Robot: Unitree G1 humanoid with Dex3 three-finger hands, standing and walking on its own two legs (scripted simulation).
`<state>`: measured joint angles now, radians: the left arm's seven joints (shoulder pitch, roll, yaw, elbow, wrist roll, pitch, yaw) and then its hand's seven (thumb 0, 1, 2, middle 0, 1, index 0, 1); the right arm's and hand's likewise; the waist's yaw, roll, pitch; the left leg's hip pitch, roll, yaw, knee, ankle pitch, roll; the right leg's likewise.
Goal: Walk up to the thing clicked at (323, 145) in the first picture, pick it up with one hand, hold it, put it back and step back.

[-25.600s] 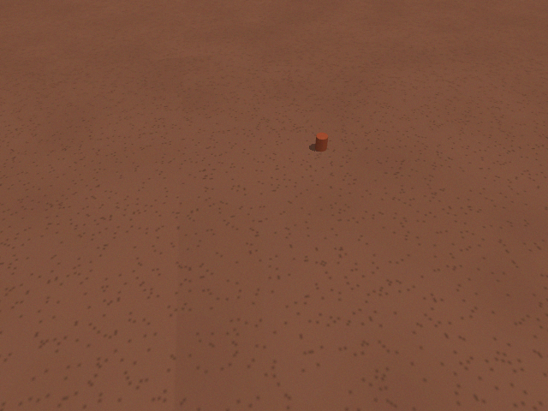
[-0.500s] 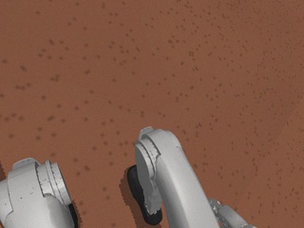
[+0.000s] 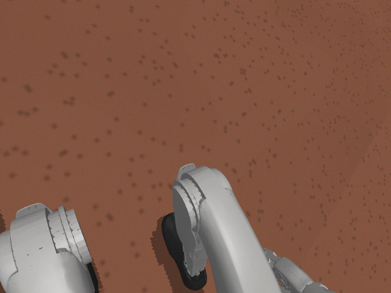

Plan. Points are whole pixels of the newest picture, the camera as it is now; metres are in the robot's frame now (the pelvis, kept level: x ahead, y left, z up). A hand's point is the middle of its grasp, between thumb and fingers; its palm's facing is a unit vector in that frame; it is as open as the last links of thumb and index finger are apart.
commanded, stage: open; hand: left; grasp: from above
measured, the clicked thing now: out of the picture +0.42 +0.35 -0.26
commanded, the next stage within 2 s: withdraw in 0.30 s
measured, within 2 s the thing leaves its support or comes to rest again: neither
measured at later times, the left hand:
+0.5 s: hand out of the picture +0.41 +0.34 -0.23, palm faces -0.41 -0.16 -0.90, open 13.9 cm
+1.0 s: hand out of the picture +0.40 +0.36 -0.05, palm faces -0.44 -0.10 -0.89, open 14.1 cm
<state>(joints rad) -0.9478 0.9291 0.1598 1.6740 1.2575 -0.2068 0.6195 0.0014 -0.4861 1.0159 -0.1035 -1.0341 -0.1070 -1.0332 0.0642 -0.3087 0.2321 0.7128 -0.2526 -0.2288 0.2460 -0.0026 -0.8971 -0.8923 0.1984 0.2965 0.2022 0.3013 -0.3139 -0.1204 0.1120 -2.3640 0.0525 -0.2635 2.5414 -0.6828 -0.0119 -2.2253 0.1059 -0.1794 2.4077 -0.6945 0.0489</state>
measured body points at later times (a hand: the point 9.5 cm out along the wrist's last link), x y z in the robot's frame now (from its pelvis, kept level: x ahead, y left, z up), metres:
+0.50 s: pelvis +0.00 +0.00 +0.00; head +0.25 +0.12 +0.35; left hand +0.43 +0.35 -0.18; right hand +0.07 -0.26 -0.07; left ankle +0.07 +0.13 -0.27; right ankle +0.11 -0.11 -0.27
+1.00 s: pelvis -0.01 -0.01 +0.07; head +0.19 +0.07 +0.47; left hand +0.42 +0.36 +0.00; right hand +0.14 -0.25 -0.05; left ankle +0.07 +0.13 -0.27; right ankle +0.11 -0.11 -0.27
